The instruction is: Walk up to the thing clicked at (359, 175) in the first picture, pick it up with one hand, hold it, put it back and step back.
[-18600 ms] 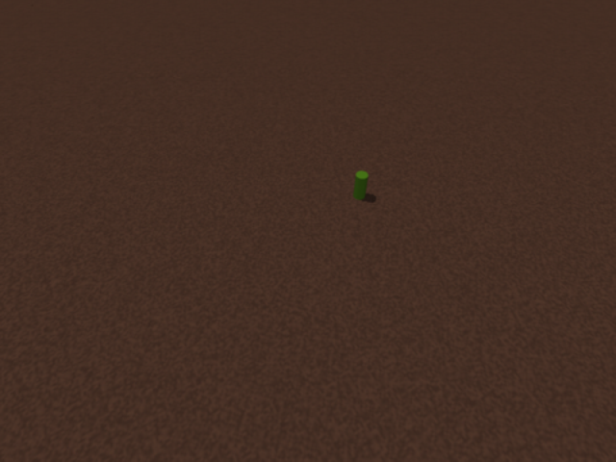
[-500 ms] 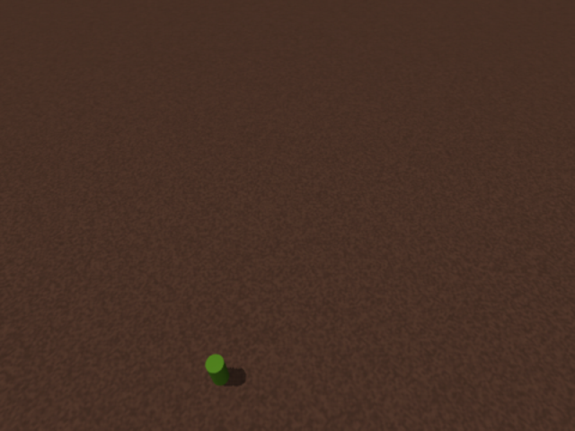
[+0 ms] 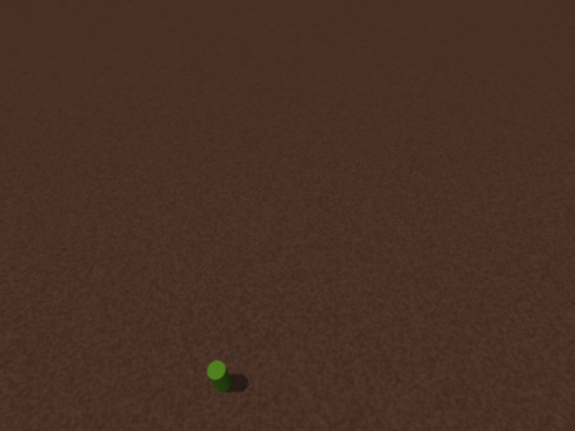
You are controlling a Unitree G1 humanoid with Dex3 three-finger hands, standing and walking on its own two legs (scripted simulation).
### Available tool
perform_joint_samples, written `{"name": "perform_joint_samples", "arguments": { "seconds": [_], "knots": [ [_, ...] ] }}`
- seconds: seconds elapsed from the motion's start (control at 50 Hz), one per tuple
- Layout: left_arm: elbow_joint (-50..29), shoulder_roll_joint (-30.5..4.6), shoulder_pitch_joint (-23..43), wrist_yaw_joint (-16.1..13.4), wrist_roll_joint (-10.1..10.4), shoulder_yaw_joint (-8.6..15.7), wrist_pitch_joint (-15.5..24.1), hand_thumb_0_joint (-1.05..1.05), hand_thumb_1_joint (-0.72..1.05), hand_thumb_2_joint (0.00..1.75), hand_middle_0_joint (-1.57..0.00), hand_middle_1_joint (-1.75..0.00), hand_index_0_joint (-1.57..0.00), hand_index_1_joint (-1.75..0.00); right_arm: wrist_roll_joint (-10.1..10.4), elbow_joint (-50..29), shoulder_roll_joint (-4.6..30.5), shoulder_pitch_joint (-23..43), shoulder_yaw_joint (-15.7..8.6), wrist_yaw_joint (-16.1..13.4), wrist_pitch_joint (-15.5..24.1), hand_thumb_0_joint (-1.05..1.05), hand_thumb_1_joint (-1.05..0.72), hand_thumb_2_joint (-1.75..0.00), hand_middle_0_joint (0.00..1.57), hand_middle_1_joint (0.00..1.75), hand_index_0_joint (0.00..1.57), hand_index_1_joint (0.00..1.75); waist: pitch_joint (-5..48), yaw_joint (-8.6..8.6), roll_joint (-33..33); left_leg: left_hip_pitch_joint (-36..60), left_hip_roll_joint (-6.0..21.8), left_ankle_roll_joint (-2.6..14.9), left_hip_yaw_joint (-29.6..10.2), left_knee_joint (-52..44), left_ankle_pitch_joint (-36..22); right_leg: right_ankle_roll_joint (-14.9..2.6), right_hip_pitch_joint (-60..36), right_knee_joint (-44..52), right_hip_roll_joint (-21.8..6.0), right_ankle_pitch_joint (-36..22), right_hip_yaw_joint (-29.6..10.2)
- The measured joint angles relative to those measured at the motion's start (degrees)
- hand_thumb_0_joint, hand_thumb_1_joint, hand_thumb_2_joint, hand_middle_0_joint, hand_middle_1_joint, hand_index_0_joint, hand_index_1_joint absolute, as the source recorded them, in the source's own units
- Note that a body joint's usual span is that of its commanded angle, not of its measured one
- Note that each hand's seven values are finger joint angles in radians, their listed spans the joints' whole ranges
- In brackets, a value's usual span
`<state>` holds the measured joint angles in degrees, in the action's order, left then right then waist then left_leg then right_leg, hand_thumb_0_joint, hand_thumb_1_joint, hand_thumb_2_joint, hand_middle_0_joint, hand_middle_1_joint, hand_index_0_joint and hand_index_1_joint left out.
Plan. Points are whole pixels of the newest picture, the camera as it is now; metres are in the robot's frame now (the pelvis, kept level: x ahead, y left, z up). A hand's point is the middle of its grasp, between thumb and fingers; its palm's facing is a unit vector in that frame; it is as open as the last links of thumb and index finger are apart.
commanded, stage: walk up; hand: left
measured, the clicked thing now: (219, 376) +0.41 +0.25 -0.71
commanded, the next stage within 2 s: stand in 1.88 s
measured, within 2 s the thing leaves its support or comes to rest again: neither
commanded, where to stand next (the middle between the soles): +0.09 +0.04 m, yaw +0 degrees
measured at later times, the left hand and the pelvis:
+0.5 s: hand out of the picture +0.09 +0.35 -0.17, palm faces -0.03 -0.92 -0.40, open 7.4 cm; pelvis +0.07 +0.06 -0.01, yaw +1 degrees
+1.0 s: hand (137, 418) +0.18 +0.27 -0.17, palm faces -0.10 -0.91 -0.39, open 7.4 cm; pelvis +0.08 +0.00 -0.03, yaw -3 degrees
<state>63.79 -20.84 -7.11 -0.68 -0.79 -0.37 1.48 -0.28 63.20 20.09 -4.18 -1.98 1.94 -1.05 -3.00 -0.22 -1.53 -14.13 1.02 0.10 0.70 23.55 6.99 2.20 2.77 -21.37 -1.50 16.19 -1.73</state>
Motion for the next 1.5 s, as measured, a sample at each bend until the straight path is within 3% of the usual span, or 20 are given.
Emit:
{"name": "perform_joint_samples", "arguments": {
  "seconds": [0.16,0.24,0.34,0.38,0.42,0.48,0.54,0.74,0.82,0.92,0.96,1.0,1.04,1.1,1.16,1.26,1.3,1.38,1.42,1.5],
  "knots": [
    [0.1,-0.1,-0.1,-0.1,-0.2,0.2,0.0,0.01,0.90,0.90,-0.20,-0.30,-0.20,-0.29,-0.1,0.4,0.0,-0.1,-0.1,0.0,-0.1,0.01,-0.90,-0.90,0.20,0.30,0.20,0.30,-0.3,0.09,-0.1,0.3,0.0,-0.09,-0.2,-0.6,-0.2,-0.04,-0.6,0.9,0.0,-0.3,0.2],
    [-2.2,-0.1,-3.5,0.4,-0.9,1.4,1.2,0.01,0.90,0.90,-0.21,-0.30,-0.20,-0.30,-1.5,-2.0,1.1,-2.8,-1.4,1.8,-1.0,0.01,-0.90,-0.90,0.20,0.30,0.20,0.30,0.8,0.31,-0.4,-2.9,-0.2,0.66,-0.3,9.4,11.4,-1.36,-0.8,-0.5,0.0,2.0,0.2],
    [-4.0,-0.6,-9.0,0.1,-1.6,2.9,1.7,0.01,0.90,0.90,-0.21,-0.30,-0.20,-0.30,-2.1,-4.5,4.4,-6.3,-3.1,3.2,-1.2,0.01,-0.90,-0.90,0.20,0.30,0.20,0.30,1.1,0.87,-1.4,-7.0,1.5,-0.08,-1.0,17.8,14.6,-0.69,-3.6,0.7,-0.7,3.3,0.1],
    [-4.6,-1.8,-10.0,0.3,-1.5,3.2,1.2,0.01,0.90,0.90,-0.21,-0.30,-0.20,-0.30,-1.9,-5.6,4.9,-7.2,-3.6,3.2,-0.5,0.01,-0.90,-0.90,0.20,0.30,0.20,0.30,0.0,0.67,-0.7,-6.5,2.3,0.12,-0.7,13.8,13.5,0.58,-4.1,-1.3,-1.7,5.4,0.3],
    [-5.0,-3.3,-10.0,0.4,-1.1,3.5,0.3,0.01,0.90,0.90,-0.21,-0.30,-0.20,-0.30,-1.6,-6.2,4.6,-7.2,-4.1,2.5,0.9,0.01,-0.90,-0.90,0.20,0.30,0.20,0.30,-2.1,0.52,1.7,-5.1,0.9,0.15,1.0,11.7,4.5,0.04,-1.6,-10.1,-4.0,8.9,-0.2],
    [-5.5,-3.8,-8.3,-0.2,0.0,3.3,-1.4,0.01,0.90,0.90,-0.20,-0.30,-0.20,-0.29,-1.2,-7.1,3.1,-7.7,-3.9,1.1,2.4,0.01,-0.90,-0.90,0.20,0.30,0.20,0.30,-4.2,-0.39,2.6,-4.1,0.1,1.23,1.3,12.3,6.8,-2.81,7.5,-29.3,0.0,13.4,-4.3],
    [-6.9,-4.4,-7.0,0.1,0.7,3.0,-2.0,0.01,0.90,0.90,-0.20,-0.30,-0.20,-0.29,-0.8,-7.5,1.5,-8.6,-2.6,0.2,2.6,0.01,-0.90,-0.90,0.20,0.30,0.20,0.30,-4.9,-0.60,3.4,-1.6,0.0,1.75,1.2,8.6,6.1,-4.55,15.1,-38.1,2.6,12.2,-4.3],
    [-12.3,-4.8,-2.8,0.6,0.7,3.9,-5.9,0.01,0.91,0.90,-0.20,-0.30,-0.20,-0.29,0.2,-11.0,-0.4,-7.4,-0.5,-3.5,2.7,0.01,-0.90,-0.90,0.21,0.30,0.21,0.30,-8.1,-0.05,5.3,-0.5,0.9,1.46,2.3,9.0,7.8,-2.22,26.0,-43.0,4.5,7.7,-8.0],
    [-14.0,-4.3,-1.4,0.8,0.9,3.9,-6.2,0.01,0.91,0.90,-0.20,-0.30,-0.20,-0.29,0.1,-13.4,0.4,-5.5,-0.6,-3.8,2.1,0.01,-0.90,-0.90,0.21,0.30,0.21,0.30,-9.1,0.21,5.2,-2.9,1.9,0.55,2.7,11.5,8.8,-1.95,25.1,-39.7,3.8,6.9,-7.2],
    [-14.8,-3.1,-1.3,1.4,0.6,3.6,-5.2,0.01,0.91,0.90,-0.20,-0.30,-0.20,-0.29,0.0,-16.1,2.9,-3.6,-0.8,-3.4,1.0,0.01,-0.90,-0.90,0.21,0.30,0.21,0.30,-8.6,0.61,3.8,-7.4,3.7,-1.11,3.5,18.5,12.1,-2.53,17.5,-23.3,1.4,5.1,-2.5],
    [-14.1,-1.2,-0.7,1.3,0.0,3.8,-4.5,0.01,0.91,0.90,-0.20,-0.30,-0.20,-0.29,0.4,-16.3,4.5,-2.2,-1.2,-3.4,0.2,0.01,-0.90,-0.90,0.21,0.30,0.21,0.30,-9.6,0.14,-0.4,-9.2,6.3,-0.72,1.4,22.9,13.5,-2.03,15.6,-20.9,3.7,6.8,-0.4],
    [-14.7,-0.2,-0.9,1.5,-0.5,3.3,-4.0,0.01,0.91,0.90,-0.20,-0.30,-0.20,-0.29,0.9,-16.1,4.5,-1.8,-1.3,-4.0,-0.7,0.01,-0.90,-0.90,0.20,0.30,0.20,0.30,-9.9,-0.28,-1.1,-11.3,3.5,0.32,-2.3,29.4,22.0,-2.71,15.9,-21.8,3.6,6.5,0.2],
    [-15.7,0.2,-1.6,1.4,-0.7,3.0,-3.7,0.01,0.90,0.90,-0.20,-0.30,-0.20,-0.29,1.2,-15.4,3.8,-1.7,-0.9,-4.4,-1.2,0.01,-0.90,-0.90,0.20,0.30,0.20,0.30,-9.3,0.93,0.3,-12.8,-0.7,0.39,-3.9,36.9,27.6,-3.45,16.5,-21.6,2.5,5.7,-1.4],
    [-16.5,1.1,-2.1,0.8,-0.7,2.7,-3.5,0.01,0.90,0.90,-0.21,-0.30,-0.20,-0.30,1.9,-14.9,3.6,-2.5,-0.5,-4.3,-0.8,0.01,-0.90,-0.90,0.20,0.30,0.20,0.30,-8.1,1.21,0.2,-13.7,-4.4,-0.01,-6.4,43.4,26.0,-3.82,16.4,-18.9,2.0,3.7,-1.7],
    [-16.9,1.5,-2.2,0.2,-0.8,2.6,-2.8,0.01,0.90,0.90,-0.21,-0.30,-0.20,-0.30,1.9,-13.9,3.5,-4.3,0.1,-3.9,-0.2,0.01,-0.90,-0.90,0.20,0.30,0.20,0.30,-6.6,1.34,-0.6,-10.8,-4.4,-0.71,-6.5,38.5,22.7,-4.00,16.0,-17.1,2.3,2.6,-0.7],
    [-17.4,0.7,-2.2,0.3,-0.5,2.6,-1.6,0.01,0.90,0.90,-0.21,-0.30,-0.20,-0.30,0.5,-11.3,2.5,-6.9,0.6,-2.9,0.1,0.01,-0.90,-0.90,0.20,0.30,0.20,0.30,-4.4,0.95,-0.5,-3.0,-2.2,-0.40,-3.4,19.7,21.5,-4.04,15.8,-18.4,2.1,3.4,2.5],
    [-16.5,-0.3,-1.9,0.4,0.0,2.7,-1.6,0.01,0.90,0.90,-0.21,-0.30,-0.20,-0.30,-0.1,-10.1,1.3,-6.6,0.5,-2.6,0.5,0.01,-0.90,-0.90,0.20,0.30,0.20,0.30,-4.9,1.06,1.8,-0.2,-3.2,0.12,-2.3,13.9,13.4,-3.61,15.7,-20.2,0.8,4.1,2.1],
    [-13.0,-0.4,-2.2,0.4,0.7,2.4,-2.2,0.01,0.90,0.90,-0.20,-0.30,-0.20,-0.29,-0.6,-9.5,0.4,-6.8,1.0,-1.5,0.9,0.01,-0.90,-0.90,0.20,0.30,0.20,0.30,-3.2,0.98,2.8,0.7,-3.0,0.56,-2.2,12.1,12.0,-3.30,14.4,-17.6,1.2,4.7,1.8],
    [-11.6,-0.4,-2.7,0.7,0.4,2.1,-1.6,0.01,0.90,0.90,-0.20,-0.30,-0.20,-0.29,-0.4,-8.9,0.3,-6.3,1.2,-1.1,0.6,0.01,-0.90,-0.90,0.20,0.30,0.20,0.30,-2.5,1.17,2.4,1.1,-2.2,0.34,-2.3,11.7,11.7,-3.35,12.9,-14.3,1.8,0.0,2.2],
    [-8.7,-0.1,-3.1,1.1,0.0,1.5,-0.9,0.01,0.90,0.90,-0.20,-0.30,-0.20,-0.29,-0.1,-8.0,0.5,-5.6,1.3,-0.7,0.6,0.01,-0.90,-0.90,0.20,0.30,0.20,0.30,-1.1,1.05,1.8,1.9,-2.3,0.21,-3.0,9.2,10.0,-3.22,11.5,-11.1,1.6,-1.5,2.8]
  ]
}}
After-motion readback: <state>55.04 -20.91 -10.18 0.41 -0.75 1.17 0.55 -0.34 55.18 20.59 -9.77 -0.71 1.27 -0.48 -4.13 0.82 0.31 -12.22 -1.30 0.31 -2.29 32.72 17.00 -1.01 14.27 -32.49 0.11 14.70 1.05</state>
